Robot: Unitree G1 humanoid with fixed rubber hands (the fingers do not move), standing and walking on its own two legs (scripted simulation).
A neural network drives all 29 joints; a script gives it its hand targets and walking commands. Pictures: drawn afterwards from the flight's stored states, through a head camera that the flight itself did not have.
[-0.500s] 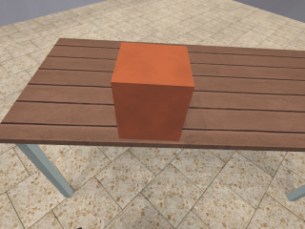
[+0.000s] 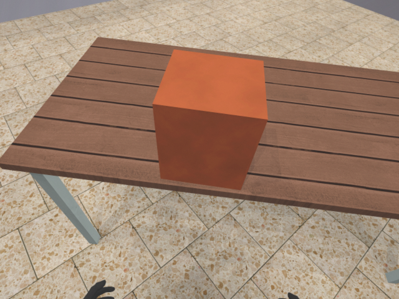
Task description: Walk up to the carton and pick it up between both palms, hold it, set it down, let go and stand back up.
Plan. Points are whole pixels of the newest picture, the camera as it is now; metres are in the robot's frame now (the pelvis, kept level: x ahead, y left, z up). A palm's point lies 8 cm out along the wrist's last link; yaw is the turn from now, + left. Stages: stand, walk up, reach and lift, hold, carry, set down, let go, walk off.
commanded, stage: walk up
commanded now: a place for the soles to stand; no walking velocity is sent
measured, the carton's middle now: (208, 123) +0.49 -0.01 +0.06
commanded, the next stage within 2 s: reach and lift in 0.56 s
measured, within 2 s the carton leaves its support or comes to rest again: neither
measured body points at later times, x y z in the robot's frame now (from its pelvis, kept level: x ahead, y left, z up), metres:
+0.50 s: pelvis +0.00 +0.00 +0.00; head +0.00 +0.02 +0.45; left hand +0.09 +0.23 -0.13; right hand +0.10 -0.22 -0.12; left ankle +0.00 +0.14 -0.73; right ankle +0.01 -0.07 -0.73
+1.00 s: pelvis -0.01 +0.02 +0.01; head -0.03 +0.06 +0.45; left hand +0.17 +0.23 -0.09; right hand +0.15 -0.21 -0.06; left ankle +0.00 +0.14 -0.73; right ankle +0.01 -0.07 -0.73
